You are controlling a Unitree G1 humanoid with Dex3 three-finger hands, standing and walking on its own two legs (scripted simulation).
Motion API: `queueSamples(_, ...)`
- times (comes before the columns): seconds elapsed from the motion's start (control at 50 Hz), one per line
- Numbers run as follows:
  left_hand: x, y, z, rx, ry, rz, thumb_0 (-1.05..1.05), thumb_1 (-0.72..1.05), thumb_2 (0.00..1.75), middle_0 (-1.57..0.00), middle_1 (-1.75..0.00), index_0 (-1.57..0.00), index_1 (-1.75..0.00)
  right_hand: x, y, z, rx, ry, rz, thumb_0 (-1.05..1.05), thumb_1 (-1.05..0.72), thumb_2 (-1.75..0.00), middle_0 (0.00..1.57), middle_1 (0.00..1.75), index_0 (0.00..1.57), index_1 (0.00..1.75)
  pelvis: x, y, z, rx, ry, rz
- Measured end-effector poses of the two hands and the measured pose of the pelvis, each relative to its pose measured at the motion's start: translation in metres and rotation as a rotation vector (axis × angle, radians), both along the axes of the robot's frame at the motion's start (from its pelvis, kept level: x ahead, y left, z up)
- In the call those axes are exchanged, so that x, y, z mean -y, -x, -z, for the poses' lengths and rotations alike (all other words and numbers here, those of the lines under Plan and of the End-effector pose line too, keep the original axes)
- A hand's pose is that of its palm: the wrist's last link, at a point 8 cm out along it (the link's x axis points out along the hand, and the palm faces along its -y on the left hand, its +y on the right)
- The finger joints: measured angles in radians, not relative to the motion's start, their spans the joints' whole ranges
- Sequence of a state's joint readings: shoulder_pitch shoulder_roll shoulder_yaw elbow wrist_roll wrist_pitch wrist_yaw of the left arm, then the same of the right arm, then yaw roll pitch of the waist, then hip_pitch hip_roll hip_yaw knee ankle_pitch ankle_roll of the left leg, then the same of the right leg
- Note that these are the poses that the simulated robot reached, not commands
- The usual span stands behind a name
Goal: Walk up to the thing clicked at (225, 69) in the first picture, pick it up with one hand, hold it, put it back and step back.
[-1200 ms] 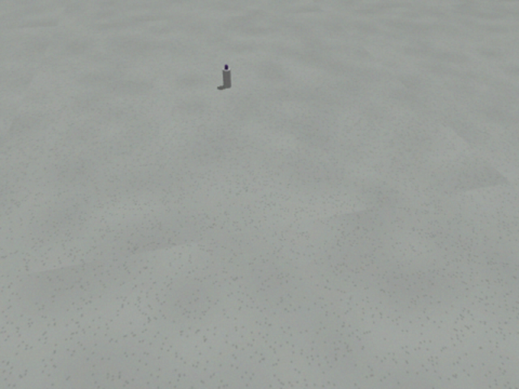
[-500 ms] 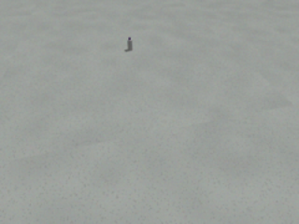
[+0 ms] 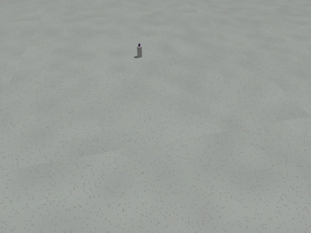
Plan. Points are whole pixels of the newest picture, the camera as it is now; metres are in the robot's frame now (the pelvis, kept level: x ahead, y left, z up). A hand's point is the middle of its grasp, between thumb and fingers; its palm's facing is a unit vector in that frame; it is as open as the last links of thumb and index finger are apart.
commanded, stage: walk up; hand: left
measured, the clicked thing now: (139, 50) +2.29 +0.27 -0.69
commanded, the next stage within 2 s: none
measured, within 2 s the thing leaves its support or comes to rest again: neither
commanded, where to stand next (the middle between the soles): +1.96 +0.06 m, yaw +2 degrees
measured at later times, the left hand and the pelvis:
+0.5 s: hand (37, 199) +0.26 +0.38 -0.15, palm faces -0.06 -0.95 -0.32, open 7.4 cm; pelvis +0.18 +0.10 +0.00, yaw +0 degrees
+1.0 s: hand (88, 121) +0.57 +0.30 -0.13, palm faces +0.00 -0.94 -0.35, open 7.4 cm; pelvis +0.48 +0.04 -0.01, yaw +1 degrees
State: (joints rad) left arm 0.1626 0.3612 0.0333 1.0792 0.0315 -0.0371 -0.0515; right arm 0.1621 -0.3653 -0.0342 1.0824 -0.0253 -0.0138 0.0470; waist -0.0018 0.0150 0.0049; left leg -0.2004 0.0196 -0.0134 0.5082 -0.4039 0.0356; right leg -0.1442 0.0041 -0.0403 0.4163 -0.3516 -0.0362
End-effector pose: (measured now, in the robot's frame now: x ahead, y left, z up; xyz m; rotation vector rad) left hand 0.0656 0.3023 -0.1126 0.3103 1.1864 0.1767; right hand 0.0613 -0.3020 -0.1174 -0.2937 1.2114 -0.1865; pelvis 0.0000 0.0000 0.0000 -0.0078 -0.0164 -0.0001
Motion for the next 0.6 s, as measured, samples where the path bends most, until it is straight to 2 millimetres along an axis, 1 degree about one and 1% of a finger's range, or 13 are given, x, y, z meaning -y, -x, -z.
queueSamples(0.06,-0.017,0.005,-0.005,0.041,-0.014,-0.033,0.01,0.90,0.90,-0.21,-0.30,-0.20,-0.30,0.005,-0.018,-0.006,-0.007,0.027,-0.042,0.01,-0.91,-0.90,0.20,0.30,0.20,0.30,-0.006,-0.008,0.001,-0.003,0.000,-0.022)
queueSamples(0.1,-0.031,0.011,-0.008,0.034,-0.029,-0.059,0.01,0.90,0.90,-0.21,-0.30,-0.20,-0.30,0.005,-0.038,-0.012,0.009,0.040,-0.066,0.01,-0.91,-0.90,0.20,0.30,0.20,0.30,-0.014,-0.016,0.000,0.004,0.006,-0.030)
queueSamples(0.16,-0.057,0.016,-0.008,-0.008,-0.050,-0.085,0.01,0.90,0.90,-0.21,-0.30,-0.20,-0.30,0.000,-0.072,-0.023,0.050,0.056,-0.092,0.01,-0.91,-0.90,0.20,0.30,0.20,0.30,-0.027,-0.035,0.001,0.009,0.008,-0.036)
queueSamples(0.22,-0.087,0.010,-0.002,-0.042,-0.061,-0.104,0.01,0.90,0.90,-0.21,-0.30,-0.20,-0.30,-0.012,-0.110,-0.033,0.096,0.082,-0.113,0.01,-0.91,-0.90,0.20,0.30,0.20,0.30,-0.044,-0.059,0.006,0.011,0.012,-0.044)
queueSamples(0.26,-0.109,-0.002,0.008,-0.056,-0.065,-0.110,0.01,0.90,0.90,-0.21,-0.30,-0.20,-0.30,-0.022,-0.134,-0.036,0.131,0.107,-0.122,0.01,-0.91,-0.90,0.20,0.30,0.20,0.30,-0.059,-0.078,0.014,0.009,0.015,-0.043)
queueSamples(0.3,-0.127,-0.022,0.020,-0.075,-0.074,-0.090,0.01,0.90,0.90,-0.20,-0.30,-0.20,-0.30,-0.031,-0.152,-0.033,0.180,0.139,-0.111,0.01,-0.91,-0.90,0.20,0.30,0.20,0.30,-0.074,-0.095,0.025,0.014,-0.006,-0.029)
queueSamples(0.34,-0.133,-0.050,0.025,-0.084,-0.073,-0.062,0.01,0.90,0.90,-0.20,-0.30,-0.20,-0.30,-0.042,-0.157,-0.033,0.209,0.140,-0.074,0.00,-0.91,-0.90,0.20,0.30,0.20,0.30,-0.082,-0.110,0.026,0.016,-0.016,-0.023)
queueSamples(0.42,-0.128,-0.118,0.015,-0.004,-0.020,-0.003,0.01,0.90,0.90,-0.20,-0.30,-0.19,-0.30,-0.061,-0.156,-0.036,0.163,0.113,-0.025,0.00,-0.91,-0.90,0.20,0.30,0.20,0.30,-0.091,-0.142,0.012,0.024,-0.026,0.000)
queueSamples(0.48,-0.123,-0.168,0.006,0.040,0.009,0.038,0.01,0.90,0.90,-0.20,-0.30,-0.20,-0.30,-0.071,-0.158,-0.032,0.119,0.088,-0.002,0.00,-0.91,-0.90,0.20,0.30,0.21,0.30,-0.095,-0.168,0.005,0.028,-0.031,0.006)
queueSamples(0.54,-0.118,-0.216,-0.003,0.065,0.020,0.067,0.01,0.90,0.90,-0.20,-0.30,-0.20,-0.30,-0.075,-0.164,-0.026,0.069,0.063,0.019,0.01,-0.90,-0.90,0.20,0.30,0.21,0.30,-0.096,-0.198,0.002,0.027,-0.032,0.005)
queueSamples(0.6,-0.112,-0.264,-0.011,0.082,0.015,0.087,0.01,0.90,0.90,-0.20,-0.30,-0.20,-0.30,-0.074,-0.177,-0.017,0.021,0.043,0.040,0.01,-0.90,-0.90,0.20,0.30,0.21,0.30,-0.092,-0.232,0.002,0.021,-0.031,0.002)
